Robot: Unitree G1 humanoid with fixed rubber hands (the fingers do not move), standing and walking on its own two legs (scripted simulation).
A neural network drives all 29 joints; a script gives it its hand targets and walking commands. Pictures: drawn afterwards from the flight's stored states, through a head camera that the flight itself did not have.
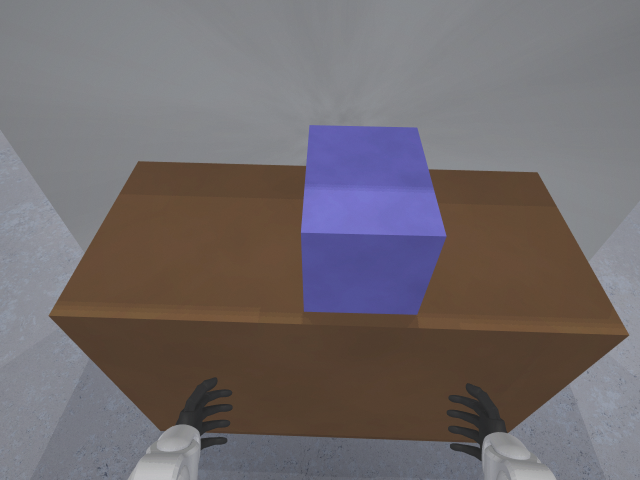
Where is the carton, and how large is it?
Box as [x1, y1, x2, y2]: [301, 125, 446, 314]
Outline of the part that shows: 309,125 301,225 304,311 416,314 446,236 417,128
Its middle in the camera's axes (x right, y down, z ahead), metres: +0.08 -0.04 +0.69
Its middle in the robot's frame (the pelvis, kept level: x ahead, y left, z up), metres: +0.56 -0.06 -0.01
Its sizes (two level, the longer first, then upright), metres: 0.272 0.198 0.202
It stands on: a pedestal, 0.65 m high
